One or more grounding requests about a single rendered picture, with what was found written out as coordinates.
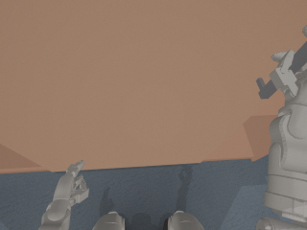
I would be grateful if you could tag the left robot thigh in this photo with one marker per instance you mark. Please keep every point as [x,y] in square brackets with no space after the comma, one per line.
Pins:
[110,221]

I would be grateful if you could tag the wardrobe door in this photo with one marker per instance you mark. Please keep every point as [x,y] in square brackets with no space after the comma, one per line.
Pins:
[10,159]
[135,83]

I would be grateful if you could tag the right robot hand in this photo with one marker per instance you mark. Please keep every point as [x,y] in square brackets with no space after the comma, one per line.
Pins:
[286,80]

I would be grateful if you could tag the robot right upper arm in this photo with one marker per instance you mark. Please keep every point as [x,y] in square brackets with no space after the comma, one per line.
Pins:
[277,224]

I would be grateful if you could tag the right robot thigh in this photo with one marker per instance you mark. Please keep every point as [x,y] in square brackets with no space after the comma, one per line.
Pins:
[183,221]

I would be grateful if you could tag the handle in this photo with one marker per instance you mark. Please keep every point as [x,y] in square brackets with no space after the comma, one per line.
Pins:
[300,59]

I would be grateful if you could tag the robot thigh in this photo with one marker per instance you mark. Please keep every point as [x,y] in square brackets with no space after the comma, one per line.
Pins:
[110,221]
[183,221]

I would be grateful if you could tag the robot left forearm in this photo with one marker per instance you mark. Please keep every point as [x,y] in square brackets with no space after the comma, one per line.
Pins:
[57,215]

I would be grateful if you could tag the left robot hand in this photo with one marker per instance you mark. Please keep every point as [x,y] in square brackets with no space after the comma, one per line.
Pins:
[68,183]

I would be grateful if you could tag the robot right forearm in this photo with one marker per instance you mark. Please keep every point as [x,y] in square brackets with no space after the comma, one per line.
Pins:
[287,165]

